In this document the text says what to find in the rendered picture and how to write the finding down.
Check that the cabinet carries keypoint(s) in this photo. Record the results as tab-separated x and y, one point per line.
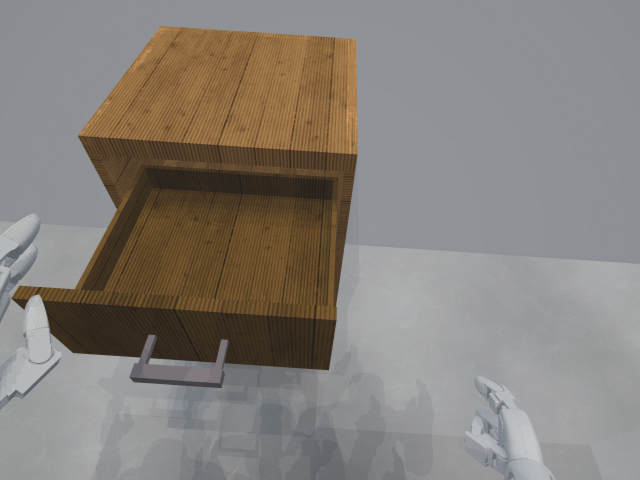
233	100

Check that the robot right forearm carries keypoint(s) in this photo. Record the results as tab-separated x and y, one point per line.
526	469

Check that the robot left hand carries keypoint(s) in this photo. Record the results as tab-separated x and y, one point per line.
24	369

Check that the handle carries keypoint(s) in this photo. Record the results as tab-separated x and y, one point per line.
142	372

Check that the drawer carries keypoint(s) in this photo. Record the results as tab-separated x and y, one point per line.
196	255

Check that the robot right hand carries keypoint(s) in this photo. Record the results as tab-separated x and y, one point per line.
509	438

